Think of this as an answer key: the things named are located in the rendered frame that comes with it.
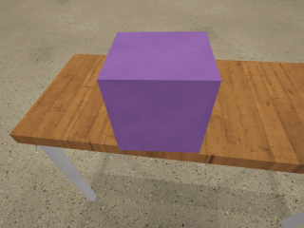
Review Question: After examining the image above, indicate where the carton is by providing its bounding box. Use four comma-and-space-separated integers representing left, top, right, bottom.
97, 31, 221, 153

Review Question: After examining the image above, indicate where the table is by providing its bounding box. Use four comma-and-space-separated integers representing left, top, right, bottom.
9, 53, 304, 228

